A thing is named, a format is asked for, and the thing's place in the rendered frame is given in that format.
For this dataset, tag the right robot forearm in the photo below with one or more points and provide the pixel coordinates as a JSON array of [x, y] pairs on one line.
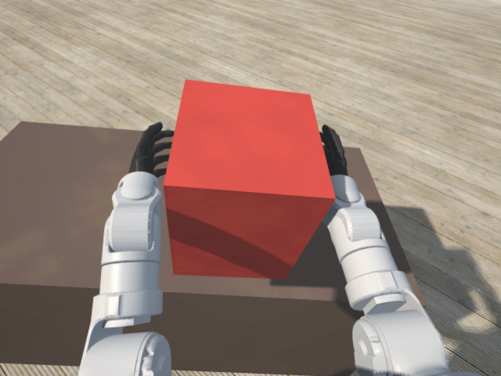
[[374, 284]]

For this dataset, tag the left robot forearm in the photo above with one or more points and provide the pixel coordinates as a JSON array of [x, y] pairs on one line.
[[129, 288]]

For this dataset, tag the carton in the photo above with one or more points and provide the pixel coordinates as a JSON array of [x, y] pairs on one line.
[[247, 182]]

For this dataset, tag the robot left upper arm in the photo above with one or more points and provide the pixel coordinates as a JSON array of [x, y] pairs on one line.
[[134, 354]]

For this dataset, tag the robot right upper arm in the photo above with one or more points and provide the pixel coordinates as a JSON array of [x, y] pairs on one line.
[[401, 343]]

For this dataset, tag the right robot hand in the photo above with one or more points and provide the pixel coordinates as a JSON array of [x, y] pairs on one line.
[[334, 151]]

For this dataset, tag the pedestal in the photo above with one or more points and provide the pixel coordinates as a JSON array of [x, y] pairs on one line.
[[56, 188]]

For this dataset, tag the left robot hand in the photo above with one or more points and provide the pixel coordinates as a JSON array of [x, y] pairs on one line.
[[143, 159]]

